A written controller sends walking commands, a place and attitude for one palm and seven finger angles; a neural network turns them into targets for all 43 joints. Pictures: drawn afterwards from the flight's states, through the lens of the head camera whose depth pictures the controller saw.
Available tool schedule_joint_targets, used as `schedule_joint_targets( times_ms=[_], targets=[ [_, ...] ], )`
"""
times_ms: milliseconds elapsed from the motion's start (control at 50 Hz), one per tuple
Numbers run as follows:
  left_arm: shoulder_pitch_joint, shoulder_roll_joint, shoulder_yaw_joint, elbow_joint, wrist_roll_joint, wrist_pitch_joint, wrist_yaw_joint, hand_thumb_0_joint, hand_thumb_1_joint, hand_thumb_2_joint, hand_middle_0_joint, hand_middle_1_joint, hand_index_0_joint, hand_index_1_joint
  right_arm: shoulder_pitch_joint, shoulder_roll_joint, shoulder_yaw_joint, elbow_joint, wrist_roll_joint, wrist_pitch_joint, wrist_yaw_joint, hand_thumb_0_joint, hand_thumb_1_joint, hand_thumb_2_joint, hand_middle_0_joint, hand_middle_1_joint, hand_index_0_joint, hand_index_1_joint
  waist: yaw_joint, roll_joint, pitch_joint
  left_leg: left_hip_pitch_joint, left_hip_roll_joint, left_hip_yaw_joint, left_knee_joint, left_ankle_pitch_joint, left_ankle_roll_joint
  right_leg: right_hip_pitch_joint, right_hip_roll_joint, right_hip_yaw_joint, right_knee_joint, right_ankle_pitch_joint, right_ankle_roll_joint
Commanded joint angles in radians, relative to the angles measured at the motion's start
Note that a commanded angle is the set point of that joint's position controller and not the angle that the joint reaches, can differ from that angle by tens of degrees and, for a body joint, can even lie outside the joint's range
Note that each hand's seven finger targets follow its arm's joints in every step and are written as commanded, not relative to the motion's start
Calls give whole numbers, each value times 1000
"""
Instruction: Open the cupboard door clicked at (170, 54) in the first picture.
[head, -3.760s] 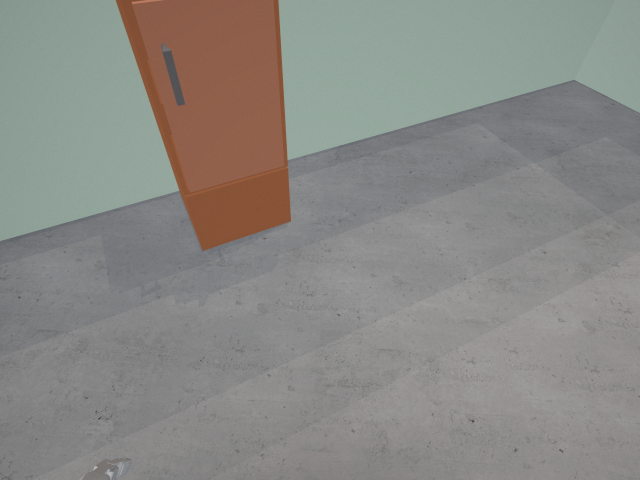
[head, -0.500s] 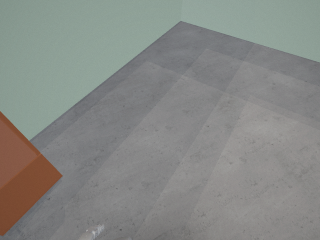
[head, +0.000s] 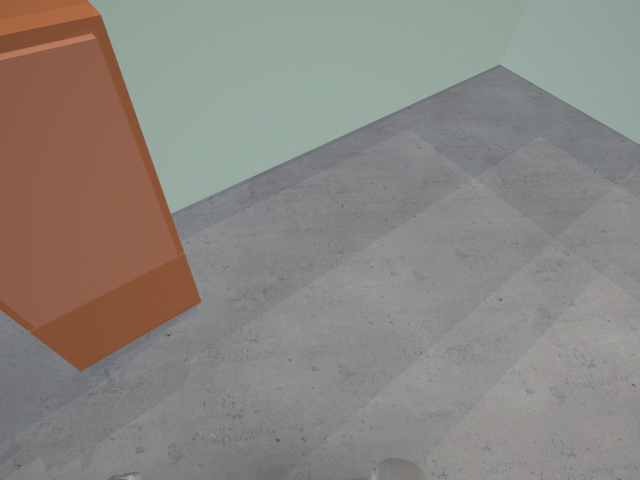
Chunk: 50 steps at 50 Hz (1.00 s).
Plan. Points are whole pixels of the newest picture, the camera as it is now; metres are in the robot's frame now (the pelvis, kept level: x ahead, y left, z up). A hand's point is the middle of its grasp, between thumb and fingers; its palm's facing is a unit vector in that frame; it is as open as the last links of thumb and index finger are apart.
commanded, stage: turn to face it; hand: left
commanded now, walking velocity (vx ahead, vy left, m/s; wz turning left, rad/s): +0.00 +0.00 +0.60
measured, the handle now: out of the picture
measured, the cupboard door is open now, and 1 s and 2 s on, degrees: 0 0 0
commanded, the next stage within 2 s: take the last steps up to it in 1.10 s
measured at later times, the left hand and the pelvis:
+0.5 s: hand out of the picture +0.00 +0.14 -0.14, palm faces +0.33 -0.90 -0.29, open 7.4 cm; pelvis -0.03 -0.08 +0.00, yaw +20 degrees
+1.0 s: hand out of the picture -0.18 +0.17 -0.18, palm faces +0.59 -0.77 -0.24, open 7.4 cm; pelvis -0.09 -0.03 +0.00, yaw +34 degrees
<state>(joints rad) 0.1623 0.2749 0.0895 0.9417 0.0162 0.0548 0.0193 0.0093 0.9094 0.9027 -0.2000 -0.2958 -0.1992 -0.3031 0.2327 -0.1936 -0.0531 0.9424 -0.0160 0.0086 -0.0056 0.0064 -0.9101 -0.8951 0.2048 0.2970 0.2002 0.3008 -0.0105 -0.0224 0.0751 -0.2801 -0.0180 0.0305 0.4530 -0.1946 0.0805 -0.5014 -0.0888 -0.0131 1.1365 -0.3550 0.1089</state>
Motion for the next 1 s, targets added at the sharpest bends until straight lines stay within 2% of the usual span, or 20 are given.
schedule_joint_targets(
  times_ms=[0,160,220,260,280,300,320,340,360,420,540,640,700,740,760,780,800,820,880,980],
  targets=[
    [-42,51,9,-89,-3,-18,3,0,900,900,-200,-300,-200,-300,63,-209,-54,-47,-3,-9,-10,0,-900,-900,200,300,200,300,-30,139,-139,215,252,-311,-129,348,76,-74,-5,28,-65,-8,7],
    [-55,41,0,-122,-11,-24,9,0,900,900,-200,-300,-200,-300,30,-231,-70,-58,-10,10,-4,0,-900,-900,200,300,200,300,-32,170,-146,145,232,-447,-109,264,105,55,43,40,-315,-85,-20],
    [9,48,-1,-114,-15,-29,11,0,900,900,-200,-300,-200,-300,-22,-236,-76,-79,-9,18,2,0,-900,-900,200,300,200,300,-6,185,-143,27,186,-465,-94,214,77,213,80,26,-478,-40,-40],
    [82,63,9,-104,-15,-37,16,0,900,900,-200,-300,-200,-300,-57,-221,-76,-96,-2,24,7,0,-900,-900,200,300,200,300,32,155,-157,-94,131,-444,-53,85,21,394,70,14,-686,93,-55],
    [118,118,19,-104,-5,-45,21,0,900,900,-200,-300,-200,-300,-53,-176,-71,-105,6,27,13,0,-900,-900,200,300,200,300,50,9,-168,-231,56,-364,80,-80,-39,520,-64,134,-841,41,-95],
    [97,212,33,-125,13,-51,26,0,900,900,-200,-300,-200,-300,-32,-108,-64,-127,9,25,11,0,-900,-900,200,300,200,300,47,-306,-139,-401,-91,-130,368,-320,-127,539,-356,449,-949,-40,-208],
    [42,206,22,-148,2,-42,28,0,900,900,-200,-300,-200,-300,-54,-181,-77,-128,-6,29,11,0,-900,-900,200,300,200,300,37,-211,-113,-330,-43,-128,559,-365,-121,346,-424,419,-944,3,-262],
    [-35,153,11,-167,1,-43,28,0,900,900,-200,-300,-200,-300,-39,-174,-78,-116,-12,41,19,0,-900,-900,200,300,200,300,-9,-137,-61,-310,-16,-145,661,-290,-116,254,-349,304,-944,-13,-252],
    [-77,130,7,-173,-1,-49,24,0,900,900,-200,-300,-200,-300,-18,-159,-77,-88,-14,51,24,0,-900,-900,200,300,200,300,-31,-167,-38,-305,-3,-120,722,-243,-125,230,-281,243,-928,28,-218],
    [-52,75,-15,-159,-2,-63,16,0,900,900,-200,-300,-200,-300,13,-146,-71,-61,-8,55,37,0,-900,-900,200,300,200,300,-41,-132,-7,-310,25,-67,792,-131,-149,260,-201,52,-854,240,-186],
    [78,117,-5,-115,7,-58,17,0,900,900,-200,-300,-200,-300,-103,-140,-57,-85,-7,65,40,0,-900,-900,200,300,200,300,29,-148,4,-294,61,-21,653,-178,-169,333,-256,18,-856,198,-218],
    [131,163,9,-89,17,-52,12,0,900,900,-200,-300,-200,-300,-156,-118,-34,-100,4,48,38,0,-900,-900,200,300,200,300,65,-195,-57,-169,54,49,376,-273,-153,397,-290,-29,-769,418,-238],
    [131,175,15,-73,15,-48,8,0,900,900,-200,-300,-200,-300,-105,-117,-27,-89,9,33,30,0,-900,-900,200,300,200,300,47,-216,-121,-57,30,84,207,-222,-133,415,-284,-62,-687,524,-212],
    [114,157,15,-69,1,-40,6,0,900,900,-200,-300,-200,-300,-19,-156,-36,-66,6,18,28,0,-900,-900,200,300,200,300,-8,-111,-164,151,49,60,-46,-2,-114,313,-245,-138,-532,449,-132],
    [129,105,6,-91,-8,-35,1,0,900,900,-200,-300,-200,-300,21,-251,-57,-59,-1,5,23,0,-900,-900,200,300,200,300,-30,133,-211,329,237,-173,-107,223,-42,112,-144,-186,-341,187,-61],
    [64,43,-20,-130,-5,-31,-1,0,900,900,-200,-300,-200,-300,80,-338,-75,-48,2,6,14,0,-900,-900,200,300,200,300,-69,338,-192,361,437,-397,-109,626,77,-94,-46,-143,-164,-301,-14],
    [27,69,-18,-132,2,-21,5,0,900,900,-200,-300,-200,-300,101,-327,-70,-30,-2,12,8,0,-900,-900,200,300,200,300,-74,220,-184,304,454,-321,-77,640,134,-63,-58,-58,-70,-288,-36],
    [18,52,-17,-109,5,-13,10,0,900,900,-200,-300,-200,-300,71,-285,-60,-26,-4,5,-3,0,-900,-900,200,300,200,300,-59,254,-162,259,393,-280,-93,646,105,-65,-67,-22,-39,-236,-36],
    [51,62,-9,-57,-1,-17,-2,0,900,900,-200,-300,-200,-300,-50,-219,-32,-55,-2,0,-14,0,-900,-900,200,300,200,300,-3,189,-91,200,284,-180,-93,588,69,-48,-47,-11,14,-78,-25],
    [74,57,-12,-29,-1,-14,-2,0,900,900,-200,-300,-200,-300,-17,-193,-26,-37,3,-9,-16,0,-900,-900,200,300,200,300,0,147,-101,228,246,-171,-127,522,59,-19,-23,-13,-37,-7,-8]
  ],
)
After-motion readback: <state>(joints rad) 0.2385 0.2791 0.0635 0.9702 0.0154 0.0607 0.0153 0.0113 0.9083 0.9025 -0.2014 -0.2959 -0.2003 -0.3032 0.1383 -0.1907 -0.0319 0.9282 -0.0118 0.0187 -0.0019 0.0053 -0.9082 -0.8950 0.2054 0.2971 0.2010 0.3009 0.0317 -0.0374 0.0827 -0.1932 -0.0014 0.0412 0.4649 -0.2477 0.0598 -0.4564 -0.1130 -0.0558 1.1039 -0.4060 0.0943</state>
